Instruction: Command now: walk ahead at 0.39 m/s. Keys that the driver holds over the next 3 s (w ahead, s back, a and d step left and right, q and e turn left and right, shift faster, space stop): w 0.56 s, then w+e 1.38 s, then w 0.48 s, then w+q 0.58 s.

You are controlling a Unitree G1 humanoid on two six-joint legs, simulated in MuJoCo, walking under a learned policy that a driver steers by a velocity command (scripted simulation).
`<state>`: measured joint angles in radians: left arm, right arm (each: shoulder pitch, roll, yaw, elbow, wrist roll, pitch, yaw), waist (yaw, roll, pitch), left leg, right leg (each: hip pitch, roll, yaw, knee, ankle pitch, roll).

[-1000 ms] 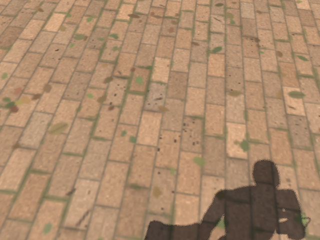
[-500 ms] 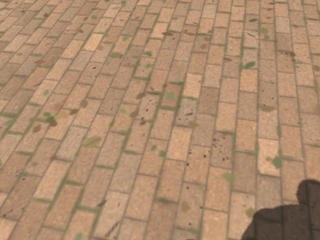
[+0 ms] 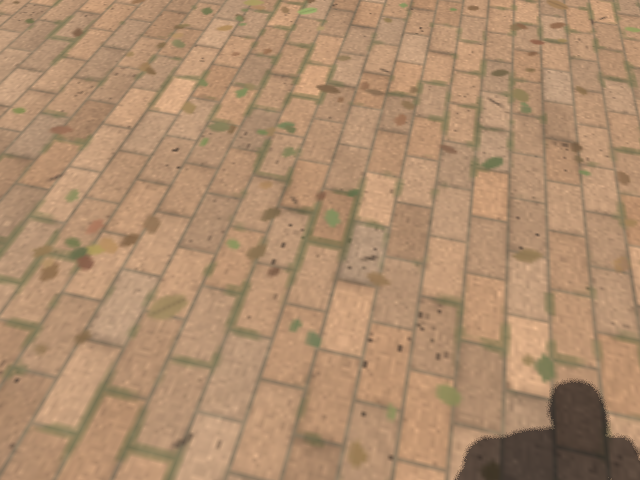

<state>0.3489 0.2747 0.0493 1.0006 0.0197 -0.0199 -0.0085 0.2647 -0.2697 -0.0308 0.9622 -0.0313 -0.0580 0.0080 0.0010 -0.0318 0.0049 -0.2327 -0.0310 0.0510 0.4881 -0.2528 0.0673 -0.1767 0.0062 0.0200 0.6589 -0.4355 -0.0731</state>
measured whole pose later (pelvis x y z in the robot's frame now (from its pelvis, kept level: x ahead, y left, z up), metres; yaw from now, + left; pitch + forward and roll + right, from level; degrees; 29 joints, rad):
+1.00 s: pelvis +0.54 +0.00 -0.01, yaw -11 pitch +1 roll -1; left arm 0.47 0.22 0.05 1.02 0.00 -0.06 0.01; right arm -0.04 -0.21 -0.01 0.80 -0.04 -0.09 0.00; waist 0.10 0.00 0.06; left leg -0.45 0.00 0.03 0.53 -0.08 0.04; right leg -0.04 0.09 0.10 0.62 -0.47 -0.08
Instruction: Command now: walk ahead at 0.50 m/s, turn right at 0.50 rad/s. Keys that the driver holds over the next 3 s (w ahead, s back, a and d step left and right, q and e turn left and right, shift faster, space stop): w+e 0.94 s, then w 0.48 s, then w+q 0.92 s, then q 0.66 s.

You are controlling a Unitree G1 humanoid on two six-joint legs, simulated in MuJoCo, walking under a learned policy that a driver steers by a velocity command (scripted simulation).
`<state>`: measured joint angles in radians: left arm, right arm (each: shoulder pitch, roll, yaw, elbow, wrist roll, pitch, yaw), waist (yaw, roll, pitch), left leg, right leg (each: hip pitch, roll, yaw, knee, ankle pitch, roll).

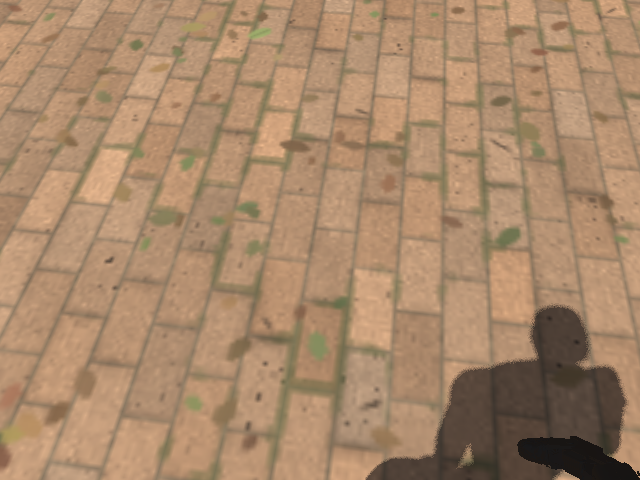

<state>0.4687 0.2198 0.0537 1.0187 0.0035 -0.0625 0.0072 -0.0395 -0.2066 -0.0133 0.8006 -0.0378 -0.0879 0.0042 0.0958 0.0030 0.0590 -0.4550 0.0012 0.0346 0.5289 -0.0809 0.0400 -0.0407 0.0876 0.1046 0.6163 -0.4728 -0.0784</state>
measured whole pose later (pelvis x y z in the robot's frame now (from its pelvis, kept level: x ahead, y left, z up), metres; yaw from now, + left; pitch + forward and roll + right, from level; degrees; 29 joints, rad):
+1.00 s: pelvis +0.50 -0.14 +0.01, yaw -35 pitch +2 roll +0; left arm 0.47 0.27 0.07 0.88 0.01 -0.05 0.01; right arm 0.01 -0.25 -0.02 0.70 -0.03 -0.03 0.03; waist 0.11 0.03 0.03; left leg -0.60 0.03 -0.01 0.62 -0.06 -0.02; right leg 0.05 0.14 0.20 0.30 -0.35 -0.12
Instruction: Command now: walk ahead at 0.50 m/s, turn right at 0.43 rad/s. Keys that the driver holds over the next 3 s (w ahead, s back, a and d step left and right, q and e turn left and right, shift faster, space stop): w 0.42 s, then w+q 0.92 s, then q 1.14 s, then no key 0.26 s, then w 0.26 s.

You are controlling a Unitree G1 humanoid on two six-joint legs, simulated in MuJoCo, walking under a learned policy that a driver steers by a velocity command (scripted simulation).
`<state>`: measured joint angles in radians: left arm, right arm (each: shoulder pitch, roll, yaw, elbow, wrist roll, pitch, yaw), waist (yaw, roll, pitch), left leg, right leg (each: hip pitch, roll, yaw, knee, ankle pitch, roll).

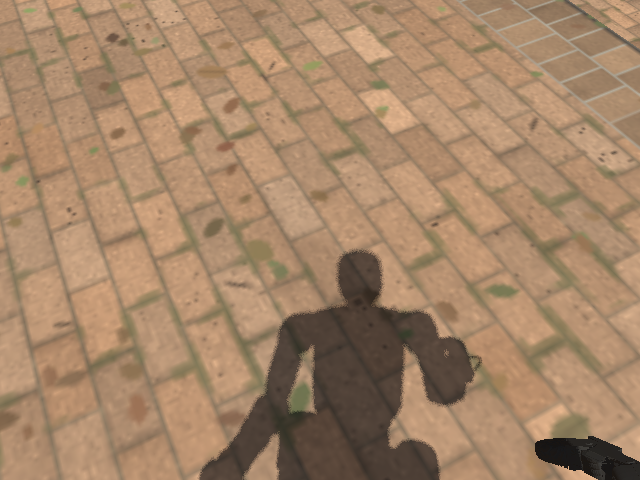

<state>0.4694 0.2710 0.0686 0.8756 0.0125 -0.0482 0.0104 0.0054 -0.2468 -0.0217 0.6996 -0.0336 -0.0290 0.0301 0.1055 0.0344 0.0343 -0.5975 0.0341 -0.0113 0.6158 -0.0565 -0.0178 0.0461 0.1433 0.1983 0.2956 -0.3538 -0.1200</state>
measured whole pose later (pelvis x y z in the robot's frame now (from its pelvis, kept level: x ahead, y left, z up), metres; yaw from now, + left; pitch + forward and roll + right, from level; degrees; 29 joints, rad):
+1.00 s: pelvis +0.51 -0.01 +0.00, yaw +11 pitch +1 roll -2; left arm 0.40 0.23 0.04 0.93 0.02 -0.09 0.01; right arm 0.09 -0.24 -0.05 0.77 -0.04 0.01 0.07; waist 0.05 0.03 0.04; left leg -0.61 0.07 0.08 0.70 -0.06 0.07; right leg 0.08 0.01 -0.28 0.24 -0.33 -0.01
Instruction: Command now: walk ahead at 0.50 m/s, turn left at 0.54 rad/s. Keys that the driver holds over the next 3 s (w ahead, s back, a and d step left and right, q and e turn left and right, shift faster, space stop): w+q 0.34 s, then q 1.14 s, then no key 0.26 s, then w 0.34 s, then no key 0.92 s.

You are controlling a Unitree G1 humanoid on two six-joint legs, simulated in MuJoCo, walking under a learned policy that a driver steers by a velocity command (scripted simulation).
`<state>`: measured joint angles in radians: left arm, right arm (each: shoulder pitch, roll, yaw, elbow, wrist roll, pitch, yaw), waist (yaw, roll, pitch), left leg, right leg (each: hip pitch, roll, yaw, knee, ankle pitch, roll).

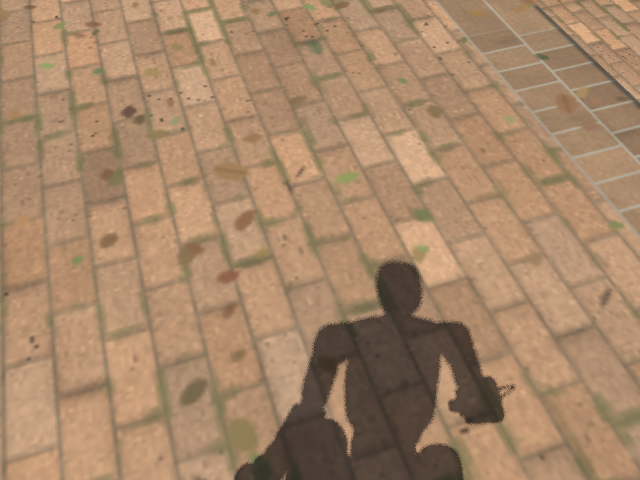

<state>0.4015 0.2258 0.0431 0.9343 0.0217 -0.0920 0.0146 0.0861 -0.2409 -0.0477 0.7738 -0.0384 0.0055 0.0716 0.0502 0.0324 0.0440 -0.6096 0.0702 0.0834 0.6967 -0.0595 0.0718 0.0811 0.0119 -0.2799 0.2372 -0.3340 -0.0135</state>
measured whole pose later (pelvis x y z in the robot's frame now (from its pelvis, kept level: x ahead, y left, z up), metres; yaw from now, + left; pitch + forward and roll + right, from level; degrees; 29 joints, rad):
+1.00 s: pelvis +0.35 +0.05 +0.00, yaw +37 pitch -1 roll -1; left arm 0.21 0.28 0.04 0.74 0.03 0.02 0.02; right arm 0.18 -0.28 -0.05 0.69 -0.02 0.08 0.05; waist 0.01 0.00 0.06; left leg -0.36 0.01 0.03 0.76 -0.40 0.01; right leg -0.31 -0.08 -0.21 0.49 -0.16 -0.03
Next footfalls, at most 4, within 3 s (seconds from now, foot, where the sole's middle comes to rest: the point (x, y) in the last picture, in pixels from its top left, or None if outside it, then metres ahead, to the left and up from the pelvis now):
0.08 left None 0.20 0.09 -0.77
0.60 right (349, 459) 0.51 0.00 -0.77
1.04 left None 0.32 0.16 -0.77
1.52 right None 0.46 0.02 -0.77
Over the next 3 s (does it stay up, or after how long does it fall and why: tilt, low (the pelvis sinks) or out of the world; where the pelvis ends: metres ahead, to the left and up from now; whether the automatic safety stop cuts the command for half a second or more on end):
stays up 0.50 0.21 0.01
